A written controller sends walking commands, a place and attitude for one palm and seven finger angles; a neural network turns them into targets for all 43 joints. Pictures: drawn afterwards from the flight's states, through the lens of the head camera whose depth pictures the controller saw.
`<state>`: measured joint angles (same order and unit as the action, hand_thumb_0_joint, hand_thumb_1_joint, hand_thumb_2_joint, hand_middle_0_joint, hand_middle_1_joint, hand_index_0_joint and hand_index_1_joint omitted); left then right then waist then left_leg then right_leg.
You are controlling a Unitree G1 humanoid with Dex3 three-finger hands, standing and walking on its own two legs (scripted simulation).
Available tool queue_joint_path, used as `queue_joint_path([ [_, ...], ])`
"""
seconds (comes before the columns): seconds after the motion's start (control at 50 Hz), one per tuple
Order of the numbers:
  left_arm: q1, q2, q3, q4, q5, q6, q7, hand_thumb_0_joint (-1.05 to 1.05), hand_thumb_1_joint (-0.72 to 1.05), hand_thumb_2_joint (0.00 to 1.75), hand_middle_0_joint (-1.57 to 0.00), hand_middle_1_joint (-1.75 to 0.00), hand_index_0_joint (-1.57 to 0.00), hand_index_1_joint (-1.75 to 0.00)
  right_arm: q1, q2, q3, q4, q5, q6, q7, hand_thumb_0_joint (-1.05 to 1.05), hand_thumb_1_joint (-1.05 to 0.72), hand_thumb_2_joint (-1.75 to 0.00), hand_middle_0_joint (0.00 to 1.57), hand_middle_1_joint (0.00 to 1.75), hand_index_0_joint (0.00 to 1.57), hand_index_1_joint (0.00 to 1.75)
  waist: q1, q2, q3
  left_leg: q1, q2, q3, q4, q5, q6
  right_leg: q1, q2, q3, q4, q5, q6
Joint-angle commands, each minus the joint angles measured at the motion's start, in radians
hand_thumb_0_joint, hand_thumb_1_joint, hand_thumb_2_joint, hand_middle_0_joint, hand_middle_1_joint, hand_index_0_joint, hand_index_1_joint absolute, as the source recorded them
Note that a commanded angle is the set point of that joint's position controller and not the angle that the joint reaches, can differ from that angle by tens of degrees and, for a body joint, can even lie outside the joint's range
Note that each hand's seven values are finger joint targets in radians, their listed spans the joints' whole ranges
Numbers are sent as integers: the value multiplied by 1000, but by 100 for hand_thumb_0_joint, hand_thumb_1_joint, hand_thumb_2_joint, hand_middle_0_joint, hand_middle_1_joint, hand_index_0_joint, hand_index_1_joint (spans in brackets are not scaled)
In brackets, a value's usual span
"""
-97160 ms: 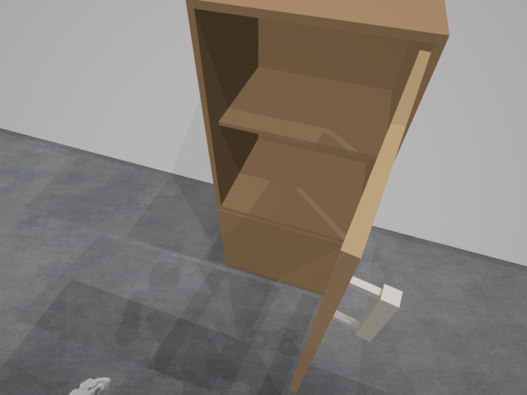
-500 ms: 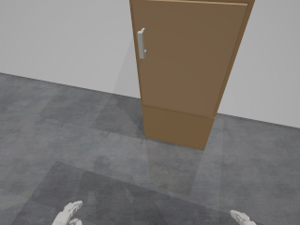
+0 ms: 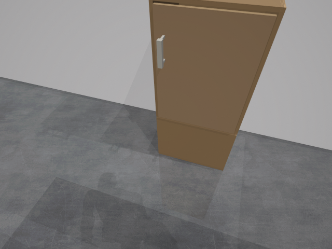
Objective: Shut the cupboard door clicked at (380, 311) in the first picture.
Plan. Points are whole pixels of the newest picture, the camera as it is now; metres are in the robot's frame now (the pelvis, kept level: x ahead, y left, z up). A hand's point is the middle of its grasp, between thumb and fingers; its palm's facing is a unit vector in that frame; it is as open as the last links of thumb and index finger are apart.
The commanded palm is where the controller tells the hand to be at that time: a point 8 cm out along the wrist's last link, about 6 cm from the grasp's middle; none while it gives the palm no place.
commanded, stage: let the arm hang, fingers relaxed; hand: left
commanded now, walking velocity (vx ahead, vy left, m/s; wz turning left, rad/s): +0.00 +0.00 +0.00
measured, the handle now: (161, 51) +0.84 +0.07 +0.07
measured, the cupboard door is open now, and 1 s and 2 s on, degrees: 0 0 0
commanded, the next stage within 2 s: look to check the result in 0.38 s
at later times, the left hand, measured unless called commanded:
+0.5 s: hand out of the picture -0.02 +0.15 -0.18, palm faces +0.03 -0.99 -0.14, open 7.4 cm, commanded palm none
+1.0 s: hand out of the picture +0.01 +0.15 -0.17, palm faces +0.02 -0.99 -0.16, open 7.4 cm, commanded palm none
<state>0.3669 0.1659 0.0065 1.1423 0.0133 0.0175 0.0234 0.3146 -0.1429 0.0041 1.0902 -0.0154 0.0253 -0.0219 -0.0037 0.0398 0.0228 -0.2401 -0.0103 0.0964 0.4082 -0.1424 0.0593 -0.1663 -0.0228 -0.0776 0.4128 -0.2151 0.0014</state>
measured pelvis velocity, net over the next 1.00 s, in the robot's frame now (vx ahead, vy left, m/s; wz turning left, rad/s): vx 0.03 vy -0.01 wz -0.02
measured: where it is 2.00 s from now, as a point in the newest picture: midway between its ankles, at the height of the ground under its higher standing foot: outside the picture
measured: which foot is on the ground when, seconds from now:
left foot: down 0.00-1.00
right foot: down 0.00-1.00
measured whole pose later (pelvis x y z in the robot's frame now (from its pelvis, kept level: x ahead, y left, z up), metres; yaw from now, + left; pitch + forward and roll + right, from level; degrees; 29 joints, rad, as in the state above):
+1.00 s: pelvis +0.03 -0.01 +0.00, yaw -1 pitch -1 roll +0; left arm 0.31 0.12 0.00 1.15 0.01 0.00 0.03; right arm 0.29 -0.13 0.00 1.13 -0.01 0.01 -0.04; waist -0.01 0.00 0.03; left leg -0.19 -0.01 0.11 0.37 -0.17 0.05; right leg -0.12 -0.02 -0.06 0.38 -0.24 0.00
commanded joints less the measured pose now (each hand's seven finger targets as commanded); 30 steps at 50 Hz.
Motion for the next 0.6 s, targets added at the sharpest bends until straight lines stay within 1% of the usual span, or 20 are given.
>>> queue_joint_path([
  [0.0,48,69,11,-21,1,-20,11,0,90,90,-20,-30,-20,-30,68,-107,-21,-10,0,-18,-11,0,-90,-90,20,30,20,30,-6,-74,87,1,120,-157,-134,-183,-13,-108,-71,115,-112,-108,-41],
  [0.02,55,77,12,-19,2,-21,12,0,90,90,-20,-30,-20,-30,71,-109,-21,-8,3,-19,-10,0,-90,-90,20,30,20,30,-4,-65,76,7,119,-153,-130,-172,-13,-98,-72,114,-111,-97,-41],
  [0.04,54,68,11,-16,2,-21,12,0,90,90,-20,-30,-20,-30,66,-96,-20,-2,2,-19,-10,0,-90,-90,20,30,20,30,-5,-63,86,3,117,-152,-133,-177,-14,-105,-73,111,-110,-100,-39],
  [0.08,55,60,10,-13,2,-20,12,0,90,90,-20,-30,-20,-30,70,-91,-20,3,0,-17,-11,0,-90,-90,20,30,20,30,-5,-62,104,-3,116,-151,-139,-190,-15,-119,-69,116,-112,-112,-37],
  [0.12,59,68,13,-15,3,-20,13,0,90,90,-20,-30,-20,-30,75,-92,-20,7,2,-17,-11,0,-90,-90,20,30,20,30,-2,-54,115,-13,113,-151,-139,-195,-16,-117,-69,113,-115,-119,-38],
  [0.14,57,60,13,-13,3,-19,12,0,90,90,-20,-30,-20,-30,73,-84,-21,8,0,-17,-11,0,-90,-90,20,30,20,30,-4,-38,113,-15,113,-149,-143,-204,-16,-119,-70,114,-115,-123,-37],
  [0.16,56,57,13,-13,2,-19,12,0,90,90,-20,-30,-20,-30,77,-81,-20,10,-1,-17,-12,0,-90,-90,20,30,20,30,-5,-40,113,-19,112,-150,-145,-210,-17,-116,-68,112,-112,-120,-37],
  [0.18,57,53,14,-15,2,-19,12,0,90,90,-20,-30,-20,-30,76,-82,-21,8,-1,-18,-12,0,-90,-90,20,30,20,30,-4,-20,118,-24,111,-153,-149,-219,-17,-117,-64,114,-110,-118,-36],
  [0.24,55,52,17,-15,3,-19,12,0,90,90,-20,-30,-20,-30,78,-81,-23,6,-1,-21,-14,0,-90,-90,20,30,20,30,-3,-13,94,-31,116,-161,-157,-226,-16,-90,-63,105,-98,-89,-36],
  [0.26,57,47,17,-16,3,-20,11,0,90,90,-20,-30,-20,-30,75,-81,-23,6,-1,-24,-15,0,-90,-90,20,30,20,30,-2,2,80,-25,117,-161,-157,-213,-15,-78,-64,107,-94,-69,-38],
  [0.28,56,45,18,-17,3,-22,12,0,90,90,-20,-30,-20,-30,75,-81,-23,5,-1,-25,-16,0,-90,-90,20,30,20,30,-2,-4,77,-21,118,-161,-158,-204,-16,-73,-63,104,-91,-56,-38],
  [0.3,54,47,18,-16,3,-21,11,0,90,90,-20,-30,-20,-30,76,-84,-24,4,-1,-27,-16,0,-90,-90,20,30,20,30,-2,11,73,-20,117,-165,-160,-205,-16,-68,-64,102,-88,-52,-38],
  [0.32,56,53,20,-18,3,-22,11,0,90,90,-20,-30,-20,-30,76,-88,-24,3,2,-27,-17,0,-90,-90,20,30,20,30,1,-1,76,-25,118,-162,-154,-201,-16,-65,-63,100,-93,-52,-37],
  [0.36,53,43,18,-14,1,-25,11,0,90,90,-20,-30,-20,-30,79,-80,-23,4,0,-30,-18,0,-90,-90,20,30,20,30,-3,-9,55,-7,116,-160,-149,-164,-16,-56,-68,104,-93,-33,-40],
  [0.4,48,40,18,-13,1,-25,11,0,90,90,-20,-30,-20,-30,78,-79,-23,5,0,-30,-19,0,-90,-90,20,30,20,30,-4,-5,67,3,116,-157,-147,-155,-17,-67,-68,103,-95,-28,-40],
  [0.44,48,43,17,-12,1,-26,12,0,90,90,-20,-30,-20,-30,80,-79,-23,6,2,-30,-18,0,-90,-90,20,30,20,30,-6,-21,62,14,117,-149,-137,-133,-16,-66,-72,103,-101,-25,-40],
  [0.48,45,41,16,-9,1,-26,12,0,90,90,-20,-30,-20,-30,81,-80,-22,8,1,-28,-18,0,-90,-90,20,30,20,30,-7,-23,69,17,116,-147,-138,-137,-18,-72,-71,106,-103,-32,-39],
  [0.5,42,42,17,-8,1,-27,13,0,90,90,-20,-30,-20,-30,82,-81,-23,9,1,-28,-19,0,-90,-90,20,30,20,30,-9,-35,68,19,119,-149,-141,-137,-17,-71,-70,106,-103,-31,-39],
  [0.52,46,48,17,-10,1,-26,13,0,90,90,-20,-30,-20,-30,80,-89,-24,6,3,-28,-18,0,-90,-90,20,30,20,30,-6,-28,70,23,118,-148,-136,-133,-17,-73,-67,105,-103,-31,-39],
  [0.58,42,42,14,-6,1,-25,13,0,90,90,-20,-30,-20,-30,76,-85,-22,9,2,-29,-19,0,-90,-90,20,30,20,30,-7,-36,68,31,121,-149,-141,-125,-15,-74,-69,107,-99,-22,-37],
])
